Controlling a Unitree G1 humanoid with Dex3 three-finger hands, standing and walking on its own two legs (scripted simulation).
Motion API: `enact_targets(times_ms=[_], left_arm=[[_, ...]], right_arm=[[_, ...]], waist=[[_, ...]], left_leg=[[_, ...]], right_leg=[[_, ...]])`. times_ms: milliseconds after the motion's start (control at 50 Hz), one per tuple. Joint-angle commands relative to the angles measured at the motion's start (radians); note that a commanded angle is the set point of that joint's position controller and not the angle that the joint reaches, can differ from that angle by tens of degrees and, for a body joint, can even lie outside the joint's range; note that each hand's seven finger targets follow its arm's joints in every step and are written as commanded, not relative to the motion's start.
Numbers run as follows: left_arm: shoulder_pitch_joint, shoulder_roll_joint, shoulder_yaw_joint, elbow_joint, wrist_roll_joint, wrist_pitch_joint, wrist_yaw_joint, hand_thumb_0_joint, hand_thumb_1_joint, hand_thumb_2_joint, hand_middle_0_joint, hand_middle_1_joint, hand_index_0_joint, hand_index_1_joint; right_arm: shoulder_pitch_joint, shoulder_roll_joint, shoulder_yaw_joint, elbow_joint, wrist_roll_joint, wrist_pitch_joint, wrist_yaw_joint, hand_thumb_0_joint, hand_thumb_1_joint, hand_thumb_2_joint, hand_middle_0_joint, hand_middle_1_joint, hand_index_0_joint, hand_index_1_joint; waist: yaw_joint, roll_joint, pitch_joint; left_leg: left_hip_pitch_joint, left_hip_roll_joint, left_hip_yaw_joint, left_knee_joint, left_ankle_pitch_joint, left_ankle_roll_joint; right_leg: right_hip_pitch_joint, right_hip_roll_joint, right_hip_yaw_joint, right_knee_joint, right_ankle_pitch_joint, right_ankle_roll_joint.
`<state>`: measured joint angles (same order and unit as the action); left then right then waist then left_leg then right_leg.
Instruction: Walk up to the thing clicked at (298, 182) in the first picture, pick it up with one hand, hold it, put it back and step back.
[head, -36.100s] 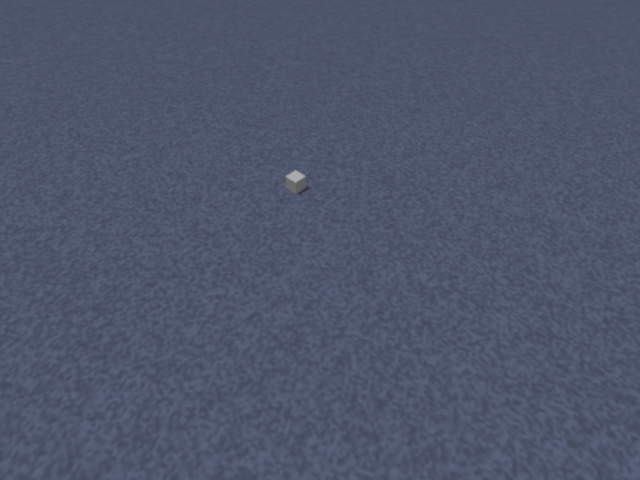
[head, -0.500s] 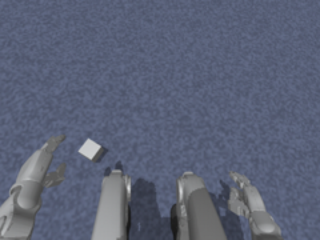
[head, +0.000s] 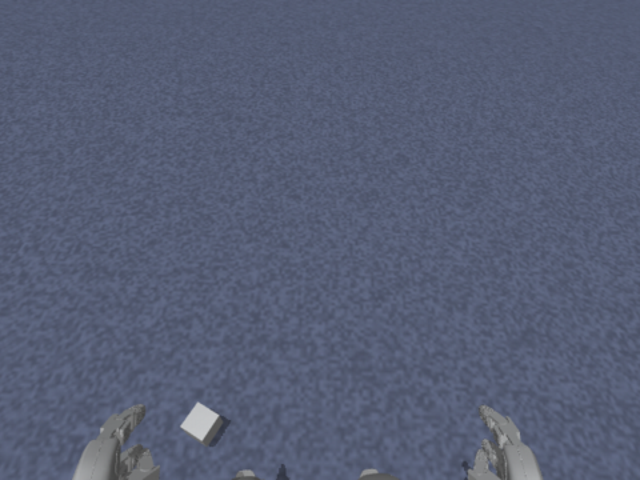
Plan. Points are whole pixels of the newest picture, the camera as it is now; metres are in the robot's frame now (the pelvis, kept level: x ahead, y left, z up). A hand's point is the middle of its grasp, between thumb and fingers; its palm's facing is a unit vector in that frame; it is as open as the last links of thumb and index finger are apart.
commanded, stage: home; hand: left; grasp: from above
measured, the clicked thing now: (202, 424) +0.40 +0.26 -0.66
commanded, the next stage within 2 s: none
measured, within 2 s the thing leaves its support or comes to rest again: neither
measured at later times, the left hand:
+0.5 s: hand out of the picture +0.17 +0.18 -0.03, palm faces +0.06 -0.98 -0.20, open 7.5 cm
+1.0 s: hand out of the picture +0.17 +0.18 -0.03, palm faces +0.05 -0.98 -0.20, open 7.5 cm
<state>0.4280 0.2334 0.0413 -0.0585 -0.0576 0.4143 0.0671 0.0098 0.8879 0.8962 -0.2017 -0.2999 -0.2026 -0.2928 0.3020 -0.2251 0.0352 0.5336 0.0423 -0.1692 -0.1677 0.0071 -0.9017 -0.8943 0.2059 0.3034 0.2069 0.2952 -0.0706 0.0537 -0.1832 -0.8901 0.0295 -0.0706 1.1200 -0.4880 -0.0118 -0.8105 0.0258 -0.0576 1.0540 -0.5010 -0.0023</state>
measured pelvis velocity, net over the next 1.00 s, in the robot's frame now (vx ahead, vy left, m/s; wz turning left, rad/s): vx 0.01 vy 0.00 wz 0.01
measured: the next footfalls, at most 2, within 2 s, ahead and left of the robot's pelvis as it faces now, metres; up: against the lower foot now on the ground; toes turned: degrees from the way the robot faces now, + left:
none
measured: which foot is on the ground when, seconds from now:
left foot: down 0.00-1.00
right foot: down 0.00-1.00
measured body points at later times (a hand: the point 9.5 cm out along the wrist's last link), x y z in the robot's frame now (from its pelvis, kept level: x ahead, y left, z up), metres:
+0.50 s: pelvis +0.02 +0.00 +0.02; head +0.04 +0.00 +0.47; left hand +0.17 +0.23 -0.01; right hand +0.19 -0.24 -0.04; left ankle +0.03 +0.12 -0.66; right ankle +0.01 -0.12 -0.66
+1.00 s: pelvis +0.01 +0.00 +0.02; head +0.03 +0.00 +0.47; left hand +0.17 +0.23 -0.01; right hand +0.17 -0.24 -0.04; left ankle +0.03 +0.12 -0.66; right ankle +0.01 -0.12 -0.66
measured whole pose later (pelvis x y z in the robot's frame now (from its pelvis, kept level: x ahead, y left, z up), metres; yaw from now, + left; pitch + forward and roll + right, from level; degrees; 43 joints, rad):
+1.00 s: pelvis +0.01 +0.00 +0.02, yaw +0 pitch +10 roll -2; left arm 0.50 0.22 0.03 -0.12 -0.05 0.44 0.02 0.01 0.89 0.90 -0.20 -0.30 -0.20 -0.29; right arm 0.30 -0.22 0.03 0.54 0.01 -0.24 -0.19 0.01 -0.90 -0.89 0.21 0.30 0.21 0.30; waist -0.04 0.05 -0.16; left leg -0.71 0.02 -0.05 1.01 -0.47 -0.01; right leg -0.63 0.01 -0.04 0.95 -0.49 0.00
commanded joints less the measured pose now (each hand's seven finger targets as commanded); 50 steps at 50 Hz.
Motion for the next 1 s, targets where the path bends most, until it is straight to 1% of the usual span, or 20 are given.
enact_targets(times_ms=[0,80,100,200,280,320,440,460,480,500,520,540,600,680,700,720,740,780,840,980], left_arm=[[0.05,0.087,0.063,-0.224,-0.017,-0.012,0.002,0.0,0.899,0.899,-0.2,-0.298,-0.2,-0.298],[0.08,0.081,0.055,-0.252,-0.009,-0.002,-0.016,0.0,0.9,0.899,-0.2,-0.298,-0.2,-0.298],[0.079,0.082,0.052,-0.256,-0.008,0.0,-0.02,0.0,0.9,0.899,-0.2,-0.298,-0.2,-0.298],[0.071,0.08,0.053,-0.228,-0.002,-0.002,-0.039,0.0,0.899,0.899,-0.2,-0.297,-0.2,-0.298],[0.042,0.094,0.06,-0.249,0.004,-0.016,-0.047,0.0,0.898,0.898,-0.2,-0.297,-0.199,-0.297],[0.045,0.087,0.05,-0.252,0.005,-0.02,-0.05,0.0,0.898,0.899,-0.2,-0.297,-0.199,-0.298],[0.044,0.09,0.048,-0.244,0.008,-0.022,-0.045,0.0,0.888,0.892,-0.199,-0.295,-0.198,-0.296],[0.03,0.107,0.063,-0.263,0.008,-0.027,-0.044,0.0,0.872,0.883,-0.197,-0.293,-0.197,-0.293],[0.05,0.083,0.043,-0.234,0.007,-0.024,-0.047,0.0,0.895,0.896,-0.199,-0.297,-0.199,-0.297],[0.054,0.085,0.043,-0.234,0.008,-0.022,-0.047,0.0,0.89,0.893,-0.199,-0.296,-0.198,-0.296],[0.05,0.093,0.054,-0.24,0.005,-0.023,-0.046,0.0,0.853,0.872,-0.195,-0.29,-0.195,-0.29],[0.05,0.09,0.049,-0.235,0.008,-0.024,-0.047,0.0,0.89,0.894,-0.199,-0.296,-0.199,-0.296],[0.055,0.09,0.054,-0.236,0.005,-0.023,-0.045,0.0,0.885,0.891,-0.198,-0.295,-0.198,-0.295],[0.047,0.091,0.05,-0.245,0.006,-0.027,-0.045,0.0,0.872,0.883,-0.197,-0.292,-0.197,-0.293],[0.038,0.105,0.064,-0.266,0.004,-0.03,-0.042,0.0,0.887,0.892,-0.199,-0.295,-0.198,-0.295],[0.07,0.083,0.051,-0.224,0.006,-0.026,-0.044,0.0,0.875,0.885,-0.197,-0.293,-0.197,-0.293],[0.052,0.096,0.058,-0.255,0.005,-0.028,-0.044,0.0,0.885,0.891,-0.198,-0.294,-0.198,-0.295],[0.067,0.079,0.048,-0.234,0.005,-0.028,-0.045,0.0,0.889,0.893,-0.199,-0.295,-0.198,-0.295],[0.059,0.094,0.062,-0.249,0.002,-0.029,-0.045,0.0,0.899,0.899,-0.2,-0.297,-0.199,-0.297],[0.041,0.11,0.065,-0.275,0.006,-0.03,-0.043,0.0,0.899,0.899,-0.2,-0.297,-0.199,-0.297]], right_arm=[[-0.047,-0.103,-0.033,-0.161,-0.012,-0.079,-0.032,0.0,-0.899,-0.9,0.2,0.3,0.2,0.3],[-0.055,-0.107,-0.039,-0.173,-0.022,-0.098,-0.038,0.0,-0.899,-0.9,0.2,0.3,0.2,0.3],[-0.055,-0.109,-0.042,-0.177,-0.022,-0.102,-0.039,0.0,-0.899,-0.9,0.2,0.3,0.2,0.3],[-0.049,-0.117,-0.05,-0.166,-0.029,-0.122,-0.04,0.0,-0.899,-0.9,0.2,0.3,0.2,0.3],[-0.06,-0.121,-0.053,-0.163,-0.034,-0.131,-0.036,0.0,-0.899,-0.9,0.2,0.3,0.2,0.3],[-0.061,-0.12,-0.055,-0.158,-0.035,-0.135,-0.033,0.0,-0.899,-0.9,0.2,0.3,0.2,0.3],[-0.069,-0.12,-0.052,-0.157,-0.035,-0.133,-0.032,0.0,-0.899,-0.9,0.2,0.3,0.2,0.3],[-0.069,-0.123,-0.053,-0.153,-0.037,-0.134,-0.032,0.0,-0.898,-0.9,0.2,0.3,0.2,0.3],[-0.068,-0.12,-0.051,-0.149,-0.038,-0.136,-0.031,0.0,-0.899,-0.9,0.2,0.3,0.2,0.3],[-0.071,-0.119,-0.051,-0.152,-0.038,-0.134,-0.03,0.0,-0.899,-0.9,0.2,0.3,0.2,0.3],[-0.07,-0.122,-0.053,-0.154,-0.039,-0.133,-0.03,0.0,-0.898,-0.9,0.2,0.3,0.2,0.3],[-0.071,-0.124,-0.054,-0.153,-0.038,-0.133,-0.031,0.0,-0.898,-0.9,0.2,0.3,0.2,0.3],[-0.076,-0.122,-0.051,-0.157,-0.036,-0.132,-0.03,0.0,-0.898,-0.9,0.201,0.3,0.2,0.3],[-0.079,-0.121,-0.051,-0.161,-0.037,-0.132,-0.031,0.0,-0.898,-0.9,0.201,0.3,0.2,0.3],[-0.071,-0.122,-0.055,-0.16,-0.037,-0.133,-0.032,0.0,-0.898,-0.9,0.201,0.3,0.2,0.3],[-0.073,-0.121,-0.052,-0.159,-0.037,-0.132,-0.031,0.0,-0.898,-0.9,0.201,0.3,0.201,0.3],[-0.068,-0.118,-0.053,-0.158,-0.037,-0.133,-0.032,0.0,-0.898,-0.9,0.201,0.3,0.201,0.3],[-0.073,-0.121,-0.054,-0.16,-0.038,-0.135,-0.031,0.0,-0.898,-0.9,0.201,0.3,0.201,0.3],[-0.07,-0.121,-0.056,-0.16,-0.037,-0.134,-0.031,0.0,-0.898,-0.9,0.2,0.3,0.2,0.3],[-0.06,-0.122,-0.058,-0.15,-0.039,-0.133,-0.032,0.0,-0.899,-0.9,0.2,0.3,0.2,0.3]], waist=[[0.016,0.004,-0.095],[0.021,-0.003,-0.044],[0.014,-0.023,-0.048],[0.007,-0.064,-0.041],[0.017,-0.012,-0.049],[0.018,-0.002,-0.071],[0.023,-0.004,-0.064],[0.029,-0.016,-0.065],[0.021,-0.007,-0.067],[0.025,-0.002,-0.066],[0.028,0.0,-0.07],[0.023,-0.007,-0.058],[0.034,-0.022,-0.052],[0.031,-0.005,-0.048],[0.03,-0.009,-0.072],[0.03,-0.028,-0.044],[0.033,-0.005,-0.062],[0.03,-0.023,-0.058],[0.033,-0.012,-0.07],[0.032,0.0,-0.065]], left_leg=[[0.236,-0.026,0.017,-0.233,0.179,0.03],[0.26,-0.029,0.024,-0.27,0.156,0.033],[0.269,-0.03,0.026,-0.27,0.164,0.035],[0.296,-0.035,0.04,-0.247,0.241,0.041],[0.317,-0.033,0.035,-0.267,0.232,0.033],[0.331,-0.031,0.026,-0.274,0.261,0.028],[0.336,-0.032,0.025,-0.269,0.261,0.031],[0.333,-0.031,0.025,-0.269,0.256,0.031],[0.339,-0.031,0.025,-0.271,0.267,0.029],[0.334,-0.031,0.022,-0.271,0.267,0.029],[0.336,-0.031,0.024,-0.272,0.265,0.029],[0.336,-0.028,0.02,-0.279,0.253,0.028],[0.324,-0.028,0.021,-0.281,0.228,0.031],[0.32,-0.024,0.017,-0.288,0.204,0.029],[0.326,-0.028,0.022,-0.278,0.218,0.03],[0.315,-0.027,0.022,-0.28,0.206,0.03],[0.321,-0.03,0.027,-0.273,0.214,0.029],[0.321,-0.025,0.02,-0.28,0.215,0.028],[0.32,-0.027,0.02,-0.276,0.216,0.027],[0.323,-0.025,0.025,-0.275,0.213,0.026]], right_leg=[[0.152,0.012,0.003,-0.236,0.197,-0.005],[0.163,0.011,-0.002,-0.278,0.164,-0.002],[0.17,0.011,0.0,-0.285,0.169,0.0],[0.188,0.002,0.008,-0.286,0.257,0.011],[0.188,0.003,0.003,-0.275,0.227,0.002],[0.203,0.007,-0.001,-0.26,0.247,-0.003],[0.202,0.003,0.004,-0.267,0.255,-0.001],[0.213,0.004,0.002,-0.267,0.251,0.001],[0.213,0.005,0.002,-0.259,0.257,-0.002],[0.209,0.005,0.001,-0.261,0.259,-0.002],[0.209,0.005,0.001,-0.261,0.256,-0.002],[0.202,0.007,-0.002,-0.26,0.24,-0.002],[0.204,0.006,-0.001,-0.269,0.219,-0.001],[0.192,0.009,-0.004,-0.265,0.198,-0.001],[0.202,0.006,0.001,-0.267,0.213,-0.001],[0.193,0.007,0.0,-0.268,0.201,0.001],[0.197,0.004,0.006,-0.268,0.211,0.0],[0.198,0.009,0.0,-0.26,0.208,-0.001],[0.201,0.007,0.002,-0.261,0.207,-0.001],[0.194,0.006,0.004,-0.26,0.205,-0.001]])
